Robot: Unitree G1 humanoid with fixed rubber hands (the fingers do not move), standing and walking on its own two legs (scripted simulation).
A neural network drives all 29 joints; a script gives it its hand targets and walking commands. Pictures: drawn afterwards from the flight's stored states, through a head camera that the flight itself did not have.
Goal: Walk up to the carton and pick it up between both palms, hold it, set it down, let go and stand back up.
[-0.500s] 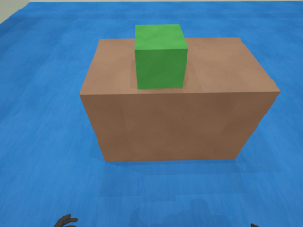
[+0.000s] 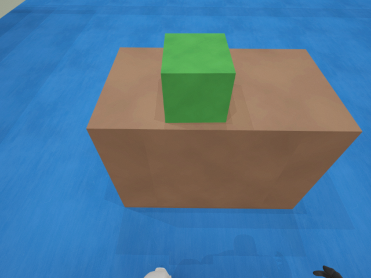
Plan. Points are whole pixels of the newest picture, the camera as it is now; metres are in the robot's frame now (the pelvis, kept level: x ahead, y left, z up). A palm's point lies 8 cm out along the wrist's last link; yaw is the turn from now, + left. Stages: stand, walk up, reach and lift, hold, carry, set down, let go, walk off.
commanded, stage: walk up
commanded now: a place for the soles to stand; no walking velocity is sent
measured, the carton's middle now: (195, 77) +0.77 +0.01 +0.00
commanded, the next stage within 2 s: none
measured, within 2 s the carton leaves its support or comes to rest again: neither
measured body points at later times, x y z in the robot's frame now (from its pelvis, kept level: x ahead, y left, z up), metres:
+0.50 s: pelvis +0.13 -0.01 +0.01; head +0.16 +0.00 +0.45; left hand +0.20 +0.31 -0.10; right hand +0.17 -0.32 -0.09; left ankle +0.11 +0.11 -0.73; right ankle +0.21 -0.15 -0.72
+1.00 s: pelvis +0.23 +0.02 -0.01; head +0.25 +0.04 +0.44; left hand +0.29 +0.32 -0.12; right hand +0.33 -0.28 -0.09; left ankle +0.29 +0.11 -0.73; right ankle +0.22 -0.14 -0.71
